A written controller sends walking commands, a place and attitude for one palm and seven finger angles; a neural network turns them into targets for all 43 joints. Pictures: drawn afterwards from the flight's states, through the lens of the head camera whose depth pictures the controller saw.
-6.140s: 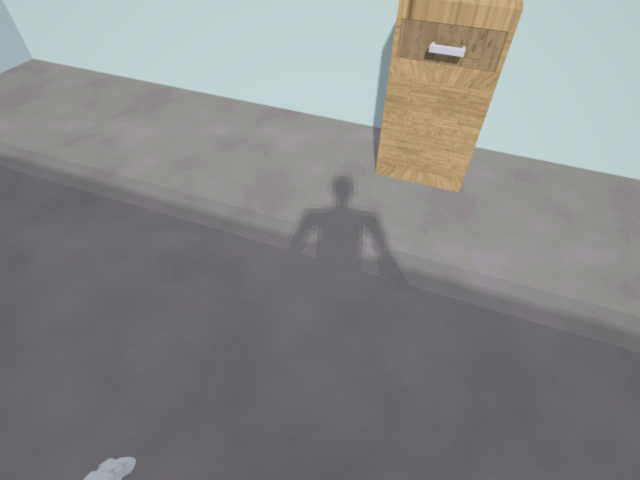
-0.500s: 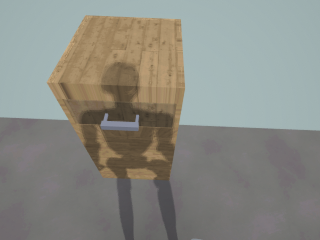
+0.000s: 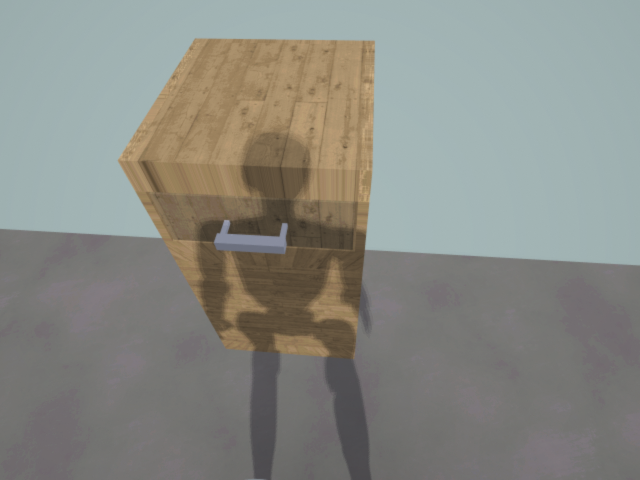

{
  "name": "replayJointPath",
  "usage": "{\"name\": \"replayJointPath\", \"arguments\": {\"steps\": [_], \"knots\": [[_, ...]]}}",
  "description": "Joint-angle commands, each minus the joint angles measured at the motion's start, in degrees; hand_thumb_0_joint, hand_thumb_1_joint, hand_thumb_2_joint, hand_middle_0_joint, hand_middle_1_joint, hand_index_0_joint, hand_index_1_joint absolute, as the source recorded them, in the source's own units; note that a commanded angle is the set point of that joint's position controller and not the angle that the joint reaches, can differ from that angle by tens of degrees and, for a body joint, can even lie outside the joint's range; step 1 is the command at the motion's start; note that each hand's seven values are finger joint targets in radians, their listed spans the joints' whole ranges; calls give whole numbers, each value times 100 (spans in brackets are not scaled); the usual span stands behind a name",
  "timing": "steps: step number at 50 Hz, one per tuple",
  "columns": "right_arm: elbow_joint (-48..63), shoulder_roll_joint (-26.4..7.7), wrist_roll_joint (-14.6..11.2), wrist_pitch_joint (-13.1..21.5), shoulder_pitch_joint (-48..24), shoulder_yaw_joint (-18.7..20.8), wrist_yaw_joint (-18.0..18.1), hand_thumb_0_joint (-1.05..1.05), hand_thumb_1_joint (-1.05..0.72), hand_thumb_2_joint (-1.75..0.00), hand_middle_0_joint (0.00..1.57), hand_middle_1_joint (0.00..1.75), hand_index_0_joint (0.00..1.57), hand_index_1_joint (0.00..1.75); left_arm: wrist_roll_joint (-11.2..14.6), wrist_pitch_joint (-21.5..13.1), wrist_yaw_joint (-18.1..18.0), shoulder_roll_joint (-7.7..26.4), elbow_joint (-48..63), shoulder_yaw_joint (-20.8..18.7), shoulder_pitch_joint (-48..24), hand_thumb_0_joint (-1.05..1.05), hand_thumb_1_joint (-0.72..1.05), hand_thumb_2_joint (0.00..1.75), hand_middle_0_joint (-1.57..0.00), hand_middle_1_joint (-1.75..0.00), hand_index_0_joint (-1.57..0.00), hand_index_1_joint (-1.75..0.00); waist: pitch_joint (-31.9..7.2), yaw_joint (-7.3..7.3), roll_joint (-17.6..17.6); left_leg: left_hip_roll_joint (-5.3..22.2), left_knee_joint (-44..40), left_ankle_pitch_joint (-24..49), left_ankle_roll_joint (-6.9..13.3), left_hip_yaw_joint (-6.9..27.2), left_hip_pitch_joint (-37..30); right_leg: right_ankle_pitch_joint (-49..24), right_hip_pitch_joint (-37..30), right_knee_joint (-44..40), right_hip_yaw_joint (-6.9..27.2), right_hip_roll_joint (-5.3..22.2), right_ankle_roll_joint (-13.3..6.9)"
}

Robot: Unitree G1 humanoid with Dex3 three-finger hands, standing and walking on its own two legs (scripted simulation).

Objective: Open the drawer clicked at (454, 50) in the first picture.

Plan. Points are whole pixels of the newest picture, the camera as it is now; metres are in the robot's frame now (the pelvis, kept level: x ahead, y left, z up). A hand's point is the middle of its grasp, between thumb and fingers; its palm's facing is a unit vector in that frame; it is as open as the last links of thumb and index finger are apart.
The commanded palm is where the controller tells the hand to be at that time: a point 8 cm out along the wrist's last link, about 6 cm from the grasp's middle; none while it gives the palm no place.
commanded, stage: come to a stop and stand still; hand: left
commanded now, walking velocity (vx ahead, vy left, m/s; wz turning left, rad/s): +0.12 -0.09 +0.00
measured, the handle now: (253, 235) +0.53 +0.19 -0.10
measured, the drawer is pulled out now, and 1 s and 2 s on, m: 0.00 0.00 0.00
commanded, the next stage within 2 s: look again from close up in 1.18 s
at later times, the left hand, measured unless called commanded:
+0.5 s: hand out of the picture +0.06 +0.19 -0.18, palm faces -0.04 -0.98 -0.21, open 7.4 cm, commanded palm none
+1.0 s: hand out of the picture +0.05 +0.14 -0.18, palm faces +0.03 -0.98 -0.21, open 7.3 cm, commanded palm none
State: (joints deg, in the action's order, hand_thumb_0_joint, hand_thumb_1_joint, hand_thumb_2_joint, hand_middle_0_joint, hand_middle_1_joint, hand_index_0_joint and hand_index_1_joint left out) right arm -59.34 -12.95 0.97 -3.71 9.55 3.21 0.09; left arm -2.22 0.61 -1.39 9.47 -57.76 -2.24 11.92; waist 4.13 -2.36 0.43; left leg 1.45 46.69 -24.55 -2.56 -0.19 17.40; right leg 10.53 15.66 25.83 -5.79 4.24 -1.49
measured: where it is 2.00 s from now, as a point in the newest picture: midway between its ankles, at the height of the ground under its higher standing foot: outside the picture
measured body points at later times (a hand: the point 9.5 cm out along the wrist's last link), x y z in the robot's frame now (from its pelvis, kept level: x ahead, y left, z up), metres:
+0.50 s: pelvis +0.02 +0.00 -0.01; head +0.07 +0.00 +0.44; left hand +0.07 +0.24 -0.17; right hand -0.03 -0.22 -0.17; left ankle -0.04 +0.16 -0.74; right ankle +0.00 -0.09 -0.75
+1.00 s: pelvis +0.05 -0.03 +0.00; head +0.06 -0.04 +0.45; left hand +0.05 +0.19 -0.16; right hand +0.07 -0.26 -0.17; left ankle +0.02 +0.11 -0.74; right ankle +0.00 -0.09 -0.74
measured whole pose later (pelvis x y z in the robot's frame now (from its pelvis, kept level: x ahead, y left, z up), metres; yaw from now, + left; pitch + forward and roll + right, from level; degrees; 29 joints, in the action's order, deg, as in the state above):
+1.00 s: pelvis +0.05 -0.03 +0.00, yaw -1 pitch -1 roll +1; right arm -65.7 -9.2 0.9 0.1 12.5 -0.1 2.9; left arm -0.4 -0.1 -2.0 8.6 -65.7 -0.4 14.6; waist 1.8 -0.6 0.4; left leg 3.6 23.8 -15.5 -2.4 -4.2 7.0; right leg 17.1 4.8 22.6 -5.6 -3.0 -4.5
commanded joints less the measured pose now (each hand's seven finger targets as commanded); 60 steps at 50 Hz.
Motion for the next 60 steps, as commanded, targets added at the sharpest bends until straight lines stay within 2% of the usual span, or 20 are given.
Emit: {"name": "replayJointPath", "arguments": {"steps": [1,3,5,6,7,8,12,15,18,21,23,25,26,27,32,36,40,42,43,60], "knots": [[183,-110,-28,217,572,-15,15,0,-90,-90,20,30,20,30,28,1,-49,1188,166,-287,131,0,90,90,-20,-30,-20,-30,-589,136,-1156,-105,-1421,434,127,-284,-542,573,-324,-1119,1290,998,-537],[-33,-126,-33,321,1064,-64,55,0,-90,-90,20,30,20,30,112,24,-21,939,98,-176,-7,0,90,90,-20,-30,-20,-30,-616,389,-686,21,-2575,1019,163,-174,-1634,1472,460,-709,940,546,-124],[72,-760,67,395,927,7,100,0,-90,-90,20,30,20,30,170,42,26,375,109,-33,144,0,90,90,-20,-30,-20,-30,-186,348,1294,1505,-3888,-672,613,1710,-648,1427,739,521,180,-147,242],[196,-845,90,370,575,-10,112,0,-90,-90,20,30,20,30,129,30,45,409,100,-34,53,0,90,90,-20,-30,-20,-30,179,270,1129,1792,-4239,-1242,893,2132,100,1328,580,962,303,-194,221],[247,-811,113,379,349,-36,146,0,-90,-90,20,30,20,30,93,29,91,405,24,-48,78,0,90,90,-20,-30,-20,-30,382,201,870,1711,-4349,-1288,937,1983,420,1178,510,1335,379,-163,218],[202,-710,101,412,346,-39,183,0,-90,-90,20,30,20,30,58,79,96,433,-78,-73,109,0,90,90,-20,-30,-20,-30,475,207,1262,1586,-4398,-1016,847,1868,358,1208,649,1760,496,-168,216],[-1,-527,63,465,771,-83,308,0,-90,-90,20,30,20,30,70,51,177,499,-252,-108,391,0,90,90,-20,-30,-20,-30,190,241,775,1304,-3599,2183,862,965,-1091,874,1347,2406,624,-202,333],[-191,-556,61,475,1217,-59,390,0,-90,-90,20,30,20,30,110,75,152,485,-173,-114,212,0,90,90,-20,-30,-20,-30,-92,379,792,1472,-2980,4809,945,732,-1695,1175,1330,2315,619,-189,396],[-264,-614,66,428,1335,6,408,0,-90,-90,20,30,20,30,150,86,138,462,-75,-100,-36,0,90,90,-20,-30,-20,-30,-275,510,961,1499,-2610,5653,1023,703,-1965,1447,1080,1752,471,-229,350],[-288,-647,60,400,1185,74,375,0,-90,-90,20,30,20,30,179,29,126,388,-106,-114,92,0,90,90,-20,-30,-20,-30,-520,416,1223,1313,-2310,5451,889,608,-1913,1039,466,671,313,-305,233],[-318,-579,2,405,1146,73,339,0,-90,-90,20,30,20,30,165,-50,110,483,-274,-126,472,0,90,90,-20,-30,-20,-30,-709,239,734,1023,-1962,4475,585,418,-1399,-465,-585,-488,187,-311,216],[-245,-58,-80,444,1178,-45,284,0,-90,-90,20,30,20,30,131,-138,-5,981,-472,-202,879,0,90,90,-20,-30,-20,-30,-1211,155,-789,362,-1335,1454,118,-271,117,-3450,-2320,-189,1340,981,-194],[-188,38,-90,408,999,-76,283,0,-90,-90,20,30,20,30,156,-147,-21,1045,-511,-166,914,0,90,90,-20,-30,-20,-30,-1122,65,-984,174,-895,-446,78,-298,251,-4147,-2142,-270,1423,1458,-582],[-159,72,-72,330,819,-58,314,0,-90,-90,20,30,20,30,132,-145,-50,988,-512,-168,850,0,90,90,-20,-30,-20,-30,-977,15,-1415,195,-387,-913,119,-108,255,-4602,-1881,-336,1458,1348,-740],[-431,259,-72,248,848,-107,268,0,-90,-90,20,30,20,30,129,-112,-88,626,-354,-46,165,0,90,90,-20,-30,-20,-30,-139,261,-579,273,44,-298,138,-79,118,-3238,-869,-663,942,995,-874],[-448,286,-41,255,843,-145,222,0,-90,-90,20,30,20,30,139,-113,-90,610,-336,-29,87,0,90,90,-20,-30,-20,-30,13,297,-622,295,-977,339,121,-195,-279,-2016,-508,-831,951,787,-784],[-565,18,-11,409,968,-178,242,0,-90,-90,20,30,20,30,240,-112,-81,377,-351,32,207,0,90,90,-20,-30,-20,-30,-218,292,207,705,-2424,2639,296,240,-1211,-1103,-305,-464,774,217,-164],[-537,-59,-15,395,717,-191,271,0,-90,-90,20,30,20,30,205,-108,-101,343,-393,41,279,0,90,90,-20,-30,-20,-30,-99,218,-15,779,-2309,2502,336,124,-989,-910,-510,-721,794,129,-6],[-554,1,-28,406,651,-213,278,0,-90,-90,20,30,20,30,197,-93,-97,364,-456,38,312,0,90,90,-20,-30,-20,-30,-1,206,381,719,-2369,2569,332,100,-965,-1058,-549,-684,817,171,12],[-633,39,-48,393,815,-326,299,0,-90,-90,20,30,20,30,200,-182,-146,339,-786,173,975,0,90,90,-20,-30,-20,-30,-30,228,-150,574,-2655,2228,288,-93,-1229,-1732,-875,-920,881,267,43]]}}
